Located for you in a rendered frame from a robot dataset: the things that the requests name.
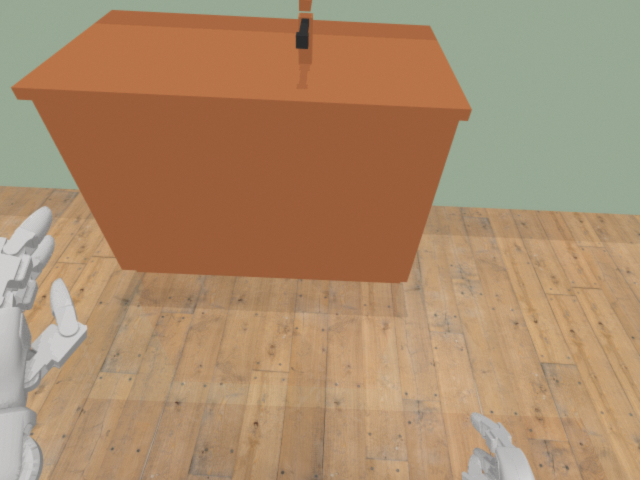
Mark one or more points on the robot left forearm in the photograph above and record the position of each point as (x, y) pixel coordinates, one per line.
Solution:
(21, 457)

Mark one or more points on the tap lever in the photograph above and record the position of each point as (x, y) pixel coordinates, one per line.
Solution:
(302, 37)

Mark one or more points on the right robot hand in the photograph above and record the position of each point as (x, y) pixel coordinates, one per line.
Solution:
(509, 463)

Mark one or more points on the left robot hand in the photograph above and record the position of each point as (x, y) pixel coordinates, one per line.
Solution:
(22, 259)

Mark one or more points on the counter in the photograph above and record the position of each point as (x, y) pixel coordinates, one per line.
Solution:
(210, 145)

